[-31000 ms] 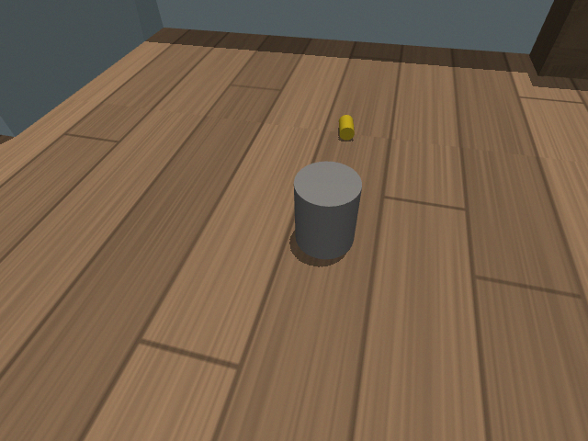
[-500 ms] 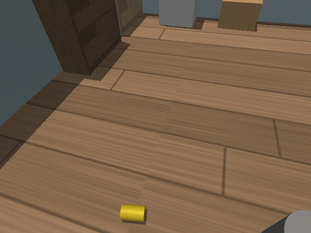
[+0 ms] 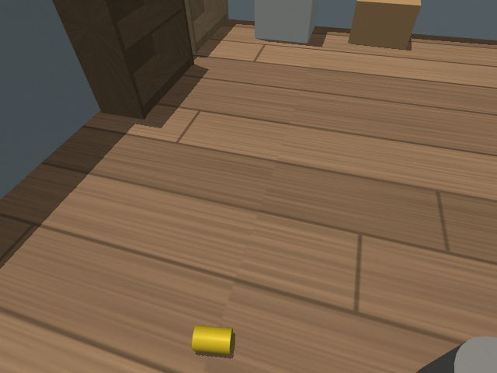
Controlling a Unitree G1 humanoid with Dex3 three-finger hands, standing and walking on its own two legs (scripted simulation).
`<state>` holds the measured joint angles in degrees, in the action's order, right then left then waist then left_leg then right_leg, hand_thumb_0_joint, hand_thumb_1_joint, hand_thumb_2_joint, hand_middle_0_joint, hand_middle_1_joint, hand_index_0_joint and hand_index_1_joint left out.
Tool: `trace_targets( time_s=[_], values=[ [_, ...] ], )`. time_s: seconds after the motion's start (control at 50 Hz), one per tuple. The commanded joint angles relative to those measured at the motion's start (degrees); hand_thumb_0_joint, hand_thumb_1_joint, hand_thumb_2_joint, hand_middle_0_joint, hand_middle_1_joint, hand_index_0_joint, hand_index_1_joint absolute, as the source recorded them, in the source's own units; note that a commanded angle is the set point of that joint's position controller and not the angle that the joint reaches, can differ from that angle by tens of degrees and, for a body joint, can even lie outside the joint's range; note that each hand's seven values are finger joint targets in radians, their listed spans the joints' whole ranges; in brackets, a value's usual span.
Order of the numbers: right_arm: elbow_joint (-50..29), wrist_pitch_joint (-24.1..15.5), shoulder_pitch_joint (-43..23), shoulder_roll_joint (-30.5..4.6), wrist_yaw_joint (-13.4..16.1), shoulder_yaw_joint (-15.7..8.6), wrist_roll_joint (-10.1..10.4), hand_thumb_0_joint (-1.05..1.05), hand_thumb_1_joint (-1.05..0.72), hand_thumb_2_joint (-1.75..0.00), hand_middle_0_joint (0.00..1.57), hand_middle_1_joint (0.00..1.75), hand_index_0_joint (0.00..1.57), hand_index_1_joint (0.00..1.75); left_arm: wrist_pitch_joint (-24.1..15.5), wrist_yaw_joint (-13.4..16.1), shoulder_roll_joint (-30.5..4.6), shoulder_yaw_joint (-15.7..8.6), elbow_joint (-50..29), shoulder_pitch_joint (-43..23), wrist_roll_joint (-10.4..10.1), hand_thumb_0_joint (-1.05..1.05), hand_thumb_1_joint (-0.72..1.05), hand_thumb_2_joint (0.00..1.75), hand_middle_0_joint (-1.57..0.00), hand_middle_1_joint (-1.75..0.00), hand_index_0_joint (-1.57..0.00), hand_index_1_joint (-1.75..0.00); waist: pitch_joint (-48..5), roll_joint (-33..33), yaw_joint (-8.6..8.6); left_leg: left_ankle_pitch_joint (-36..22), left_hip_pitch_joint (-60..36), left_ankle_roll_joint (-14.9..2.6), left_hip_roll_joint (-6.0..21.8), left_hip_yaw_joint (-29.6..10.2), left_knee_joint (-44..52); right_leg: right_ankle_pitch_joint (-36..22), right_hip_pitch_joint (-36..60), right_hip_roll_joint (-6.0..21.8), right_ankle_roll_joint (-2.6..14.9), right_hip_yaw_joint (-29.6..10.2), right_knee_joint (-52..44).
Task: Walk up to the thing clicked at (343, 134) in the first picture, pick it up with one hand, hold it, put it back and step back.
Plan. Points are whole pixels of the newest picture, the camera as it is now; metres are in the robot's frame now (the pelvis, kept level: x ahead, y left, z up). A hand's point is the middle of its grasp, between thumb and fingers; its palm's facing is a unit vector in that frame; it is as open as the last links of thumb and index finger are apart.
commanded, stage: stand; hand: left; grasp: from above
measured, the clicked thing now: (213, 339) +0.40 +0.18 -0.74
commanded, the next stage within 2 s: rise first in 0.40 s
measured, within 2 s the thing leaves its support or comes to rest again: neither
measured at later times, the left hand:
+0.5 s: hand out of the picture +0.07 +0.25 -0.16, palm faces -0.02 -0.94 -0.35, open 7.4 cm
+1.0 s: hand out of the picture +0.13 +0.25 -0.21, palm faces -0.10 -0.91 -0.40, open 13.1 cm
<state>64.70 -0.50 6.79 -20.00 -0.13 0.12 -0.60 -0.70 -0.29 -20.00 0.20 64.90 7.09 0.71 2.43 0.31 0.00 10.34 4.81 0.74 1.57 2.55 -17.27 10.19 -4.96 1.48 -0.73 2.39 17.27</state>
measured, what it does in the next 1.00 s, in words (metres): lowers itself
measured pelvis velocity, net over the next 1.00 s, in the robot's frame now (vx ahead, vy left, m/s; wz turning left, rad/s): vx -0.02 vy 0.01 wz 0.00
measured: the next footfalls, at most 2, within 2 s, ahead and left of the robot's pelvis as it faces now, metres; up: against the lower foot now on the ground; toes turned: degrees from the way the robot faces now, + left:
none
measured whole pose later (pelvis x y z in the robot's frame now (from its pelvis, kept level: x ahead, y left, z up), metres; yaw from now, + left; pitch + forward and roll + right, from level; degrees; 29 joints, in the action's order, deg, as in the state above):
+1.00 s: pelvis -0.02 +0.01 -0.06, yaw +0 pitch +12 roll -1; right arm 37.8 -4.5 14.6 -14.1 0.7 -2.4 1.0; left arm 5.3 0.3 -17.5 -7.6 48.9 3.4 10.8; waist -3.8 0.2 -1.7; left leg 24.1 39.5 0.0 2.4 1.7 -51.2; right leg 23.1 -38.9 1.9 -0.9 2.0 49.7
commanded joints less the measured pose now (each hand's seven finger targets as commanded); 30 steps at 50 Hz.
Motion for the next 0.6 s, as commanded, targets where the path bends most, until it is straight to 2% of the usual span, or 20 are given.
trace_targets(
  time_s=[0.0,0.08,0.22,0.46,0.48,0.5,0.52,0.54,0.56,0.58],
  values=[
    [-3.2,-1.1,-2.0,-12.1,0.6,-2.2,-0.1,0.0,-0.9,-0.9,0.2,0.3,0.2,0.3,-1.0,0.9,-12.1,-2.5,-3.5,-1.6,0.0,0.0,0.9,0.9,-0.2,-0.3,-0.2,-0.3,-3.3,-0.2,0.16,-7.8,0.0,-1.73,6.9,-5.7,2.7,-8.4,0.0,7.0,1.59,-5.5,-2.8],
    [-3.3,-1.1,-2.4,-12.2,0.6,-2.2,-0.1,0.0,-0.9,-0.9,0.2,0.3,0.2,0.3,-1.1,0.9,-12.4,-2.5,-3.5,-2.0,0.0,0.0,0.9,0.9,-0.2,-0.3,-0.2,-0.3,-3.3,-0.4,0.01,-7.8,-0.5,-1.66,7.0,-5.9,2.4,-7.8,-0.2,7.0,1.51,-5.4,-2.8],
    [-3.4,-1.2,-2.6,-12.2,0.6,-2.3,-0.1,0.0,-0.9,-0.9,0.2,0.3,0.2,0.3,-1.2,1.0,-12.4,-2.5,-3.7,-1.7,0.0,0.0,0.9,0.9,-0.2,-0.3,-0.2,-0.3,-4.1,-0.7,0.12,-10.4,-1.0,-1.76,7.0,-5.8,2.0,-10.6,0.5,7.1,1.61,-5.2,-2.2],
    [-3.3,-1.2,-2.5,-12.0,0.6,-2.0,-0.1,0.0,-0.9,-0.9,0.2,0.3,0.2,0.3,-1.1,0.9,-12.2,-2.5,-3.7,-1.7,0.0,0.0,0.9,0.9,-0.2,-0.3,-0.2,-0.3,-3.4,-0.4,0.1,-9.7,-0.2,-1.72,6.9,-5.7,2.4,-10.2,0.6,7.2,1.49,-5.4,-2.5],
    [-3.6,-1.2,-2.8,-12.4,0.6,-2.3,-0.1,0.0,-0.89,-0.9,0.2,0.3,0.2,0.3,-1.1,1.0,-12.4,-2.6,-3.8,-1.5,0.0,0.0,0.83,0.98,-0.12,-0.38,-0.13,-0.38,-4.0,-0.2,0.15,-10.0,-1.0,-1.77,7.0,-5.7,2.1,-10.3,0.5,7.2,1.61,-5.2,-2.2],
    [-19.2,-3.8,-0.7,-2.9,1.9,0.2,4.1,0.0,-0.91,-0.9,0.2,0.3,0.2,0.3,-6.2,1.8,-2.4,-2.6,-23.9,-21.6,-3.4,0.0,0.78,0.92,-0.18,-0.46,-0.16,-0.46,1.8,1.3,-6.9,-2.2,6.8,-1.37,-1.6,0.8,-1.7,-5.7,-13.0,-1.0,1.18,-1.3,1.9],
    [-16.9,-3.6,1.4,-4.8,2.5,-0.4,4.1,0.0,-0.88,-0.9,0.2,0.3,0.2,0.3,-5.8,2.3,-6.3,-4.2,-21.5,-30.1,-3.2,0.0,0.7,0.91,-0.18,-0.54,-0.16,-0.54,-1.0,-1.6,-5.18,-0.4,6.4,-1.67,-1.6,0.3,-2.7,-2.9,-10.2,-1.0,0.94,-0.5,2.2],
    [-15.4,-2.9,3.6,-5.6,2.8,-0.7,3.9,0.0,-0.88,-0.9,0.2,0.3,0.2,0.3,-2.9,2.4,-8.1,-5.6,-7.8,-17.8,-2.1,0.0,0.62,0.93,-0.14,-0.62,-0.13,-0.62,-0.1,-3.4,-4.49,1.5,8.4,-1.89,-2.1,0.5,-4.0,-0.3,-11.1,-1.0,1.26,0.0,2.5],
    [-17.2,-2.3,4.2,-6.0,2.7,-1.4,3.9,0.0,-0.88,-0.9,0.2,0.3,0.2,0.3,-1.9,1.6,-9.1,-6.8,-5.0,-13.3,-1.6,0.0,0.54,0.96,-0.14,-0.7,-0.12,-0.7,0.4,-3.6,-2.36,0.3,11.0,-1.84,-1.9,0.8,-6.0,-0.1,-12.0,-1.4,1.37,0.3,4.3],
    [-18.7,-2.3,4.5,-6.1,3.1,-2.1,3.5,0.0,-0.91,-0.91,0.2,0.3,0.2,0.3,-1.9,1.0,-11.7,-7.4,-7.7,-16.7,-0.3,0.0,0.46,0.95,-0.11,-0.78,-0.12,-0.78,-4.0,-3.7,-2.03,-1.1,11.1,-1.9,-2.0,0.6,-7.7,-1.2,-11.8,-1.3,1.38,0.1,5.9]
  ],
)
